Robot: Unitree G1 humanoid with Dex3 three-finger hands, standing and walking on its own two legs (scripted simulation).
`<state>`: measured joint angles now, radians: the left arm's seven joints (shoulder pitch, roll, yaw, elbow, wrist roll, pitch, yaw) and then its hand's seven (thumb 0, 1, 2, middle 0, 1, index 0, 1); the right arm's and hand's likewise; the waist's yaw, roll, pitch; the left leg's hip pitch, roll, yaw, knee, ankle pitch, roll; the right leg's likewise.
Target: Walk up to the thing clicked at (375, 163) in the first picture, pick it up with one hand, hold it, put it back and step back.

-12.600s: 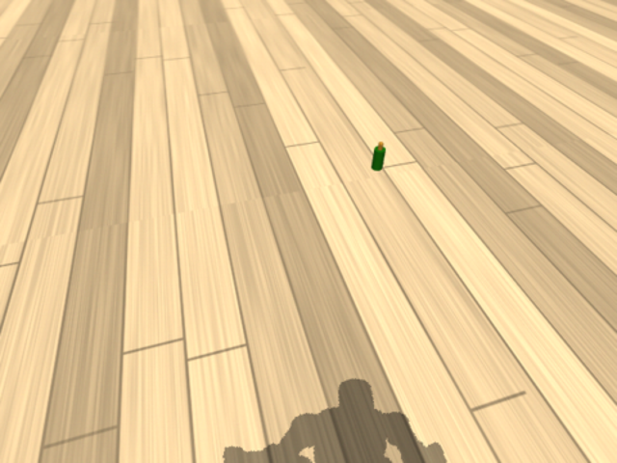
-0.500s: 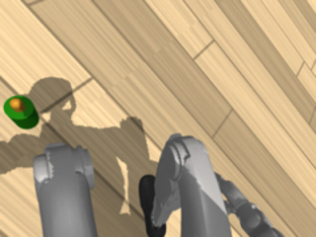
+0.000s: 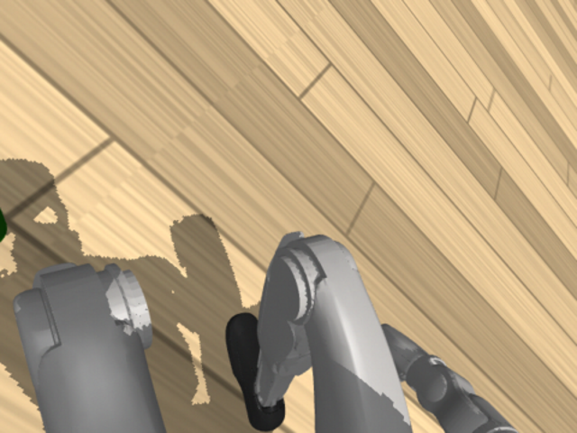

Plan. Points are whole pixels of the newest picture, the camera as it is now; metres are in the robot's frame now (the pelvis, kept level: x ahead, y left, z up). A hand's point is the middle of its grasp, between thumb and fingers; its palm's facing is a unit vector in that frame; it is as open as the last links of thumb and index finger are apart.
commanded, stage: close in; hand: left
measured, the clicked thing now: out of the picture +0.43 +0.28 -0.20
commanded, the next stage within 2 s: rest palm in 0.20 s
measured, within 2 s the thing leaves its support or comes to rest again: leaves its support in 1.50 s
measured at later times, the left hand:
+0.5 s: hand out of the picture +0.40 +0.29 -0.17, palm faces +0.31 -0.95 -0.01, open 15.8 cm
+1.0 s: hand out of the picture +0.43 +0.28 -0.17, palm faces +0.34 -0.94 -0.01, open 8.0 cm
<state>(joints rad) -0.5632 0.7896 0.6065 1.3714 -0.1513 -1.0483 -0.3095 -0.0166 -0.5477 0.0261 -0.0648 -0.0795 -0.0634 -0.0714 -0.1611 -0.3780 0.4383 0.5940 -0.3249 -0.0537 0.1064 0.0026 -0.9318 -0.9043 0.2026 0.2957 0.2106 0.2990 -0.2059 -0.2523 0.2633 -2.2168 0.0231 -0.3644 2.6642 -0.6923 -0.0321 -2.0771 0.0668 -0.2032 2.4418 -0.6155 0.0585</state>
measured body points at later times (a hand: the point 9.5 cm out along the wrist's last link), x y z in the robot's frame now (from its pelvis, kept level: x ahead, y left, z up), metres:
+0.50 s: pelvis +0.00 +0.01 +0.00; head +0.22 +0.19 +0.34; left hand +0.38 +0.34 -0.17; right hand +0.17 -0.24 -0.03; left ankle +0.08 +0.13 -0.24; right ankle +0.14 -0.13 -0.24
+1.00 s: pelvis +0.00 +0.01 +0.00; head +0.23 +0.19 +0.34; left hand +0.40 +0.33 -0.17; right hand +0.17 -0.24 -0.02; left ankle +0.08 +0.13 -0.24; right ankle +0.14 -0.13 -0.24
